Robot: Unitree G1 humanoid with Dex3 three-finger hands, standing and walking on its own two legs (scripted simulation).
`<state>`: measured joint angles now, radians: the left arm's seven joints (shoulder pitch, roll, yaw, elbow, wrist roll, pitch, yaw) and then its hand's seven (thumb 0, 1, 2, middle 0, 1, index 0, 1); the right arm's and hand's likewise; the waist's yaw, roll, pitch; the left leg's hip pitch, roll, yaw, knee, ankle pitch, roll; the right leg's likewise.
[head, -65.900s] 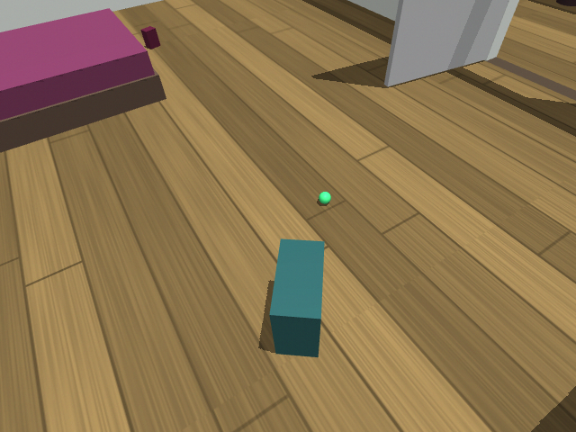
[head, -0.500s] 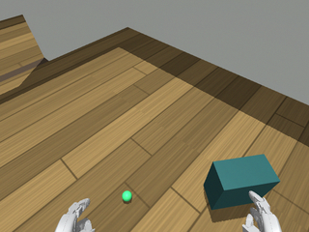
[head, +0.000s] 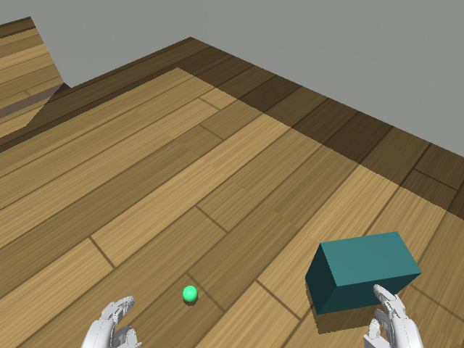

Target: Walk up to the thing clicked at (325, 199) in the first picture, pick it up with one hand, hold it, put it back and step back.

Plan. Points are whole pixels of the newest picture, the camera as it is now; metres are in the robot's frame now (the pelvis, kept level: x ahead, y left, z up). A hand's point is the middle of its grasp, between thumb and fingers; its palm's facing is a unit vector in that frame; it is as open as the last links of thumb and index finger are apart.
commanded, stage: home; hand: left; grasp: from above
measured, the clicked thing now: (190, 293) +0.47 +0.21 -0.69
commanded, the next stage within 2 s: stand in 0.18 s
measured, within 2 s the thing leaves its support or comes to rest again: neither
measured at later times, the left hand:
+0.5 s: hand out of the picture +0.13 +0.23 -0.10, palm faces +0.03 -0.94 -0.34, open 7.4 cm
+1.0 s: hand out of the picture +0.03 +0.23 -0.10, palm faces +0.05 -0.94 -0.34, open 7.4 cm
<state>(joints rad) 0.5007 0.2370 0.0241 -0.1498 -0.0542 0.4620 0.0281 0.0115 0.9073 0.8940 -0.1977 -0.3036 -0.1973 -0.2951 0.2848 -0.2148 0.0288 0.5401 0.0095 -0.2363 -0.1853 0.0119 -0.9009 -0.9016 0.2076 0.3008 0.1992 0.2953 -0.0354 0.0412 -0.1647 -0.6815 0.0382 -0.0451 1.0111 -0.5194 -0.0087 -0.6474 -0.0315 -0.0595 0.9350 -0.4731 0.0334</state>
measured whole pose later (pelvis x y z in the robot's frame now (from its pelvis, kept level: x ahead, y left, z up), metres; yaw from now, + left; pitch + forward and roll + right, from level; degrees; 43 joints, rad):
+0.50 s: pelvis -0.01 +0.00 +0.03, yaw +0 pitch +2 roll +0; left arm 0.22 0.29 0.03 0.60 0.05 0.09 0.04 0.01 0.91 0.89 -0.20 -0.30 -0.20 -0.30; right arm 0.17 -0.29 -0.03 0.83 -0.06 -0.05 -0.02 0.01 -0.90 -0.90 0.21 0.30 0.20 0.30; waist 0.03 -0.01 0.01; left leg -0.42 0.00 0.00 0.80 -0.42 0.00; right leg -0.43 -0.07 -0.03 0.80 -0.41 0.04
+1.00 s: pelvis -0.01 -0.01 +0.06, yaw +1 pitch -4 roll +0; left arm 0.18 0.28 0.03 1.11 0.03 0.01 0.03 0.01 0.91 0.89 -0.20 -0.30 -0.20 -0.30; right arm 0.17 -0.28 -0.03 1.09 -0.03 0.00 -0.03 0.00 -0.90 -0.90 0.21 0.30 0.20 0.30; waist 0.02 0.02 0.06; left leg -0.12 0.00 -0.02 0.42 -0.23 -0.01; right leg -0.12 -0.06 -0.05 0.42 -0.23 0.03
